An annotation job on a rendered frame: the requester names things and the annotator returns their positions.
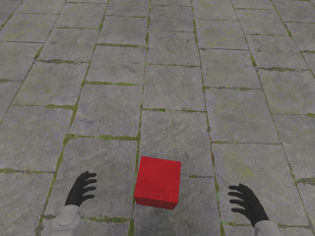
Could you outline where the robot right forearm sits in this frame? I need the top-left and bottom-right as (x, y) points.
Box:
(254, 220), (285, 236)

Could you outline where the robot left forearm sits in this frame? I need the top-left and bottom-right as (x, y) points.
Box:
(49, 205), (82, 236)

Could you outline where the robot left hand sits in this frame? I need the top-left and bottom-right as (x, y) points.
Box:
(65, 171), (97, 207)

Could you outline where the carton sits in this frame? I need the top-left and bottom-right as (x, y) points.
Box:
(134, 156), (181, 210)

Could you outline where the robot right hand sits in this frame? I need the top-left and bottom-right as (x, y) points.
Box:
(228, 184), (270, 228)

